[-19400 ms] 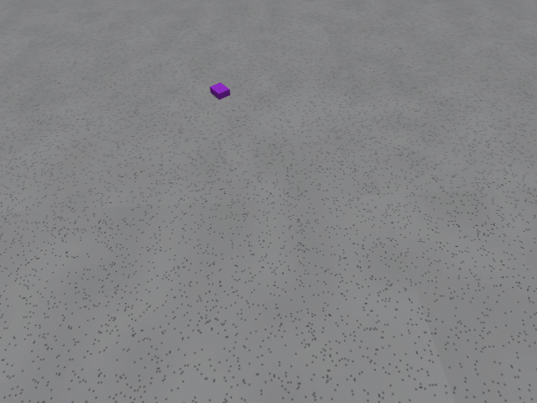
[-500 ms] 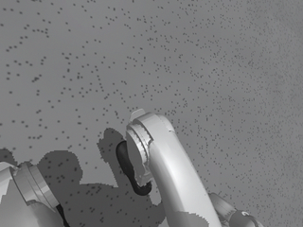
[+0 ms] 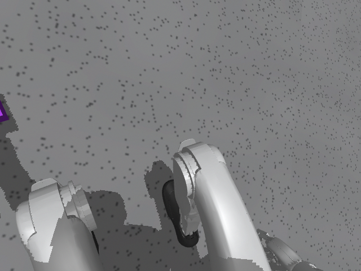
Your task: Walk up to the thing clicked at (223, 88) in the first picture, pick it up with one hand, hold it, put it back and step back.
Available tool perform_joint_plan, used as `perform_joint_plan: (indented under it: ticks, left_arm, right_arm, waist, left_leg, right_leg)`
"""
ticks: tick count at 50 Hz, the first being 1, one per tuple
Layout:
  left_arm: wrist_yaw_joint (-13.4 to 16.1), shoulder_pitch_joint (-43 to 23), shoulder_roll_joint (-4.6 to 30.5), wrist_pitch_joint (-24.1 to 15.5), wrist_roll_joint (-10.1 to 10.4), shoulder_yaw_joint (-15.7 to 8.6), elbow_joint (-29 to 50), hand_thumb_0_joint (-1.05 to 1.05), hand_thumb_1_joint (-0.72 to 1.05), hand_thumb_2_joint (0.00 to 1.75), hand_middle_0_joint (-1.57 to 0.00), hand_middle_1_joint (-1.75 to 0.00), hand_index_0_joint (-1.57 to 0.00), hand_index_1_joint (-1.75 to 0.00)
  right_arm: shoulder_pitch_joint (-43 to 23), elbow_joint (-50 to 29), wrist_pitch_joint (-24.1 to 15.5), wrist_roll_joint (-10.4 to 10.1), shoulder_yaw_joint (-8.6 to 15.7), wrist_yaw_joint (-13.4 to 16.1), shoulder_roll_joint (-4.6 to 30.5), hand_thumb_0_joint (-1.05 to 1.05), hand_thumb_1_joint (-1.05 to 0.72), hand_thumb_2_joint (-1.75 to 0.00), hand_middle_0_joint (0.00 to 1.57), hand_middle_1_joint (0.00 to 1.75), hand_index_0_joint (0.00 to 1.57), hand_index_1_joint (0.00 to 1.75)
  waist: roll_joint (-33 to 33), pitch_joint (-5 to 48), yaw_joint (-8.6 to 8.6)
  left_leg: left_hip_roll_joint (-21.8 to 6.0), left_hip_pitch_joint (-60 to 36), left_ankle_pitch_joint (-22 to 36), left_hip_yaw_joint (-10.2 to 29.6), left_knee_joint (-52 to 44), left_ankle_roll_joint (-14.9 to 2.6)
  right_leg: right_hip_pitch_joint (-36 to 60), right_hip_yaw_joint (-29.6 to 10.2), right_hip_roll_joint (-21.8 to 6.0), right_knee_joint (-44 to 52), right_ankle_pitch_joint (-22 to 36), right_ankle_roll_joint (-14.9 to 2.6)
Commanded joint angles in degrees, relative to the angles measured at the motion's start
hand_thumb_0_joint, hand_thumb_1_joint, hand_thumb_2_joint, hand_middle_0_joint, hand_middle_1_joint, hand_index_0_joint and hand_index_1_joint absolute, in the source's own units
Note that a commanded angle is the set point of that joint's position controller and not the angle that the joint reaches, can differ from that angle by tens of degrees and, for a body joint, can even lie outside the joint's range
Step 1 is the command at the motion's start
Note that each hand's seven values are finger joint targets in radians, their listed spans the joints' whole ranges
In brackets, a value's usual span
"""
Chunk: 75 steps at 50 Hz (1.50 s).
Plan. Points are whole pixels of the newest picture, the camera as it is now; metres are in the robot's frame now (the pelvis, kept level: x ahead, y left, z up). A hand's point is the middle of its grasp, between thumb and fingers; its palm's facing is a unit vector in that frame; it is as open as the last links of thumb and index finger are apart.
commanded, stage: settle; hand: left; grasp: from above
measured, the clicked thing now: out of the picture +0.47 +0.34 -0.24
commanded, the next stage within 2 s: lift in 0.34 s
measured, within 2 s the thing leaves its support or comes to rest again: neither
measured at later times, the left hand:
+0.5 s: hand out of the picture +0.45 +0.34 -0.15, palm faces -0.43 -0.13 -0.89, open 11.3 cm
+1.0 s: hand out of the picture +0.39 +0.34 -0.03, palm faces -0.44 -0.15 -0.89, open 11.3 cm
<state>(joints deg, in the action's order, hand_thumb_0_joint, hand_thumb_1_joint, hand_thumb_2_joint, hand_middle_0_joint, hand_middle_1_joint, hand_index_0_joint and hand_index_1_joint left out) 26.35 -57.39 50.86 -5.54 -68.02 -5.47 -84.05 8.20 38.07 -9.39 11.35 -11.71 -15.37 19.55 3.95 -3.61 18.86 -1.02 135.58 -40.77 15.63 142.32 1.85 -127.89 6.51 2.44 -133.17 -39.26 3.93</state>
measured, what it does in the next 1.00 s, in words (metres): rises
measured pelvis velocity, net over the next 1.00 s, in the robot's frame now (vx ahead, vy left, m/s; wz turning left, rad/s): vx -0.01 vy -0.01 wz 0.14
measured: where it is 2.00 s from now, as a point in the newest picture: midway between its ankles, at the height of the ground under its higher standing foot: (140, 245)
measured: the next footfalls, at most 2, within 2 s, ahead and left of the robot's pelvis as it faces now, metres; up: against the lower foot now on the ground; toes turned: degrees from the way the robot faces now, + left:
none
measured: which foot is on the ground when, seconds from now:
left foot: down 0.00-1.00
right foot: down 0.00-1.00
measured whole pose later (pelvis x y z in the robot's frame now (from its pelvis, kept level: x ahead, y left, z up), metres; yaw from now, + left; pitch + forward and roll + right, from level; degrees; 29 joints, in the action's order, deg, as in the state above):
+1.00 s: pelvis -0.01 -0.01 +0.08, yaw +8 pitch +35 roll -7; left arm 5.0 -43.0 37.0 -4.0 -61.3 -0.6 -56.8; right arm 10.2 37.0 3.2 2.4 0.0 -5.5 16.7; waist -2.9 8.7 8.7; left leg -1.0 123.4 -36.2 7.3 124.3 0.7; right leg -118.2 1.2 -0.7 -120.5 -37.3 3.7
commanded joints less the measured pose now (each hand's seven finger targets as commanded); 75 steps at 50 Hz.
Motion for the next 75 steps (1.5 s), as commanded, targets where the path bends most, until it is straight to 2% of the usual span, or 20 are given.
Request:
perform_joint_plan:
  ticks: [1,2,3,5,17,20,21,22,25,27,31,35,36,40,45,48,60,61,69,75]
  left_arm:
    - [-0.4,-16.1,10.7,1.3,0.7,-0.7,8.2,0.00,0.73,0.81,-1.06,-0.71,-1.07,-0.70]
    - [-1.6,-17.1,7.6,1.3,0.9,1.5,9.7,0.00,0.73,0.84,-1.08,-0.72,-1.08,-0.71]
    - [-2.3,-18.8,7.2,1.1,1.1,2.0,11.4,0.00,0.74,0.85,-1.09,-0.72,-1.09,-0.72]
    - [-3.3,-18.7,9.2,0.8,1.1,1.0,11.5,0.00,0.74,0.87,-1.10,-0.73,-1.10,-0.73]
    - [-6.1,-21.6,9.7,-0.5,0.0,-0.3,14.4,0.00,0.66,0.89,-1.02,-0.76,-1.02,-0.76]
    - [-6.8,-21.3,8.5,-0.6,0.0,0.3,14.1,0.00,0.66,0.83,-1.02,-0.83,-1.04,-0.80]
    - [-7.2,-21.4,8.4,-0.7,0.1,0.0,15.1,0.00,0.61,0.82,-0.94,-0.75,-0.96,-0.72]
    - [-7.5,-20.0,9.4,-0.6,0.4,-0.4,15.0,0.00,0.62,0.79,-0.98,-0.80,-1.01,-0.78]
    - [-9.3,-19.2,8.5,-0.2,0.8,0.0,17.2,0.00,0.56,0.82,-0.89,-0.75,-0.91,-0.73]
    - [-10.6,-19.5,8.2,0.0,1.6,-0.2,19.7,0.00,0.64,0.79,-0.95,-0.82,-0.98,-0.78]
    - [-12.6,-16.7,8.7,0.8,3.1,-1.4,24.1,0.00,0.68,0.79,-0.96,-0.83,-1.00,-0.79]
    - [-14.3,-13.9,8.2,0.9,2.8,-1.6,27.1,0.00,0.65,0.77,-0.93,-0.82,-0.97,-0.77]
    - [-14.8,-12.3,6.3,1.0,3.1,-0.9,27.2,0.00,0.64,0.77,-0.93,-0.80,-0.97,-0.75]
    - [-16.5,-11.6,5.6,0.7,4.6,-0.5,33.9,0.00,0.63,0.79,-0.91,-0.83,-0.95,-0.78]
    - [-18.2,-7.9,3.0,1.2,6.8,1.0,37.1,0.00,0.61,0.76,-0.88,-0.81,-0.93,-0.76]
    - [-19.1,-6.1,1.9,1.6,7.4,1.4,41.9,0.00,0.60,0.80,-0.89,-0.82,-0.93,-0.78]
    - [-20.2,3.6,-2.3,5.3,10.5,2.8,52.8,0.00,0.59,0.76,-0.87,-0.80,-0.91,-0.75]
    - [-20.5,5.1,-4.4,5.6,10.5,4.2,52.9,0.00,0.59,0.76,-0.87,-0.79,-0.91,-0.75]
    - [-21.0,13.6,-7.3,7.7,11.7,5.0,56.1,0.00,0.61,0.75,-0.90,-0.77,-0.93,-0.73]
    - [-20.4,16.6,-9.7,8.1,12.3,6.3,55.7,0.00,0.61,0.77,-0.93,-0.72,-0.95,-0.69]
  right_arm:
    - [12.5,1.4,1.0,-1.8,7.3,0.8,17.0,0.00,-0.90,-0.90,0.20,0.30,0.20,0.30]
    - [12.2,0.6,1.1,-2.0,7.3,0.7,16.2,0.00,-0.90,-0.90,0.20,0.30,0.20,0.30]
    - [11.4,0.2,1.3,-2.2,7.3,0.8,16.0,0.00,-0.90,-0.90,0.20,0.30,0.20,0.30]
    - [11.6,-0.6,2.0,-2.7,7.7,1.3,16.0,0.00,-0.90,-0.90,0.20,0.30,0.20,0.30]
    - [12.3,-1.5,5.4,-3.5,9.1,4.5,13.7,0.00,-0.90,-0.90,0.20,0.30,0.20,0.30]
    - [12.7,-1.4,6.0,-3.7,9.1,5.2,13.4,0.00,-0.93,-0.91,0.20,0.30,0.20,0.30]
    - [12.9,-1.5,6.2,-3.7,9.5,5.5,13.7,0.00,-0.88,-0.89,0.20,0.30,0.20,0.30]
    - [12.8,-1.5,6.4,-4.0,9.8,5.8,13.5,0.00,-0.92,-0.91,0.20,0.30,0.20,0.30]
    - [13.1,-1.4,7.2,-4.3,10.6,6.3,13.2,0.00,-0.88,-0.89,0.20,0.30,0.20,0.30]
    - [13.8,-1.7,7.7,-4.5,11.0,6.7,13.0,0.00,-0.91,-0.90,0.20,0.30,0.20,0.30]
    - [13.7,-1.9,9.1,-5.7,12.3,7.4,12.2,0.00,-0.90,-0.90,0.20,0.30,0.20,0.30]
    - [13.8,-1.5,10.4,-6.5,13.6,8.3,11.9,0.00,-0.90,-0.90,0.20,0.30,0.20,0.30]
    - [13.7,-1.8,10.6,-6.6,13.9,8.5,11.4,0.00,-0.90,-0.90,0.20,0.30,0.20,0.30]
    - [13.4,-2.4,11.2,-7.6,15.1,9.5,10.6,0.00,-0.90,-0.90,0.20,0.30,0.20,0.30]
    - [12.2,-3.0,11.5,-8.6,15.9,10.6,9.8,0.00,-0.90,-0.90,0.20,0.30,0.20,0.30]
    - [11.8,-3.7,11.7,-9.5,16.3,11.2,9.3,0.00,-0.89,-0.90,0.20,0.30,0.20,0.30]
    - [7.0,-4.8,11.8,-11.4,16.8,14.6,7.0,0.00,-0.88,-0.89,0.20,0.30,0.20,0.30]
    - [6.7,-4.8,11.7,-11.6,16.8,14.9,6.5,0.00,-0.89,-0.89,0.20,0.30,0.20,0.30]
    - [5.1,-4.2,11.2,-12.5,16.3,16.6,4.6,0.00,-0.89,-0.89,0.20,0.30,0.20,0.30]
    - [4.2,-3.4,10.1,-13.2,16.0,18.1,3.8,0.00,-0.88,-0.89,0.20,0.30,0.20,0.30]
  waist:
    - [-28.7,38.7,1.50]
    - [-28.6,38.9,1.36]
    - [-28.8,39.1,0.93]
    - [-25.9,40.5,0.30]
    - [-24.4,46.2,-1.45]
    - [-24.7,44.1,-1.10]
    - [-24.6,45.0,-1.41]
    - [-24.6,45.9,-2.59]
    - [-25.0,46.9,-3.00]
    - [-23.9,47.9,-2.83]
    - [-24.8,52.3,-5.87]
    - [-22.6,51.1,-6.80]
    - [-22.5,50.5,-6.68]
    - [-21.5,53.1,-8.34]
    - [-19.1,51.5,-8.77]
    - [-19.5,53.1,-9.82]
    - [-17.5,49.6,-11.87]
    - [-18.0,48.5,-11.57]
    - [-13.6,46.0,-12.95]
    - [-11.4,38.5,-13.36]
  left_leg:
    - [-1.0,-31.2,15.3,-8.7,-14.7,-1.97]
    - [-0.9,-31.6,15.2,-9.0,-15.1,-1.99]
    - [-0.7,-31.1,14.1,-9.2,-15.5,-2.06]
    - [-0.5,-29.5,12.0,-9.2,-15.7,-2.43]
    - [0.4,-31.2,13.5,-11.4,-16.4,-2.52]
    - [0.7,-30.3,12.2,-11.5,-17.6,-2.47]
    - [0.8,-30.9,11.9,-11.5,-17.9,-2.48]
    - [0.8,-31.9,12.0,-11.7,-18.2,-2.46]
    - [0.9,-32.7,12.2,-12.3,-19.0,-2.42]
    - [1.1,-33.0,13.0,-12.6,-19.3,-2.59]
    - [1.2,-36.6,14.3,-13.0,-22.1,-2.60]
    - [1.5,-36.3,14.7,-13.9,-22.9,-2.95]
    - [1.4,-37.2,14.3,-13.6,-24.0,-2.87]
    - [1.4,-39.5,12.7,-14.1,-26.9,-3.23]
    - [1.1,-41.7,8.9,-13.2,-31.6,-3.55]
    - [1.0,-44.9,9.1,-12.5,-35.2,-3.59]
    - [0.1,-59.8,5.1,-10.3,-51.3,-3.07]
    - [0.0,-60.8,6.0,-10.9,-52.4,-2.91]
    - [0.2,-70.9,10.9,-12.8,-61.4,-2.90]
    - [-0.3,-78.4,8.6,-12.2,-71.1,-2.61]
  right_leg:
    - [17.3,6.6,2.0,10.8,17.7,-5.61]
    - [17.3,6.3,1.9,11.0,17.6,-5.58]
    - [17.0,6.2,1.7,11.4,16.5,-5.79]
    - [17.8,5.9,1.7,11.8,14.6,-5.69]
    - [19.8,3.6,1.0,13.2,14.5,-5.89]
    - [18.6,4.0,0.7,13.2,13.3,-6.03]
    - [18.2,4.1,0.6,13.4,12.9,-6.12]
    - [18.7,3.7,0.5,13.8,12.7,-6.18]
    - [19.7,3.1,0.3,14.6,12.7,-6.38]
    - [20.9,3.0,0.1,15.6,13.3,-6.23]
    - [22.7,2.2,-0.2,16.5,14.4,-6.22]
    - [23.6,1.3,-0.5,18.7,14.3,-6.46]
    - [23.5,1.3,-0.6,19.0,13.9,-6.50]
    - [25.4,0.2,-0.8,21.9,12.2,-6.32]
    - [26.5,-0.1,-0.8,25.5,9.1,-6.11]
    - [29.3,-0.3,-1.1,27.1,10.4,-5.86]
    - [40.2,-1.1,-1.3,38.9,8.9,-5.00]
    - [41.7,-1.3,-1.3,40.3,9.5,-4.99]
    - [55.2,-3.0,-1.3,52.3,12.0,-4.82]
    - [63.0,-3.9,-1.0,61.1,10.5,-4.74]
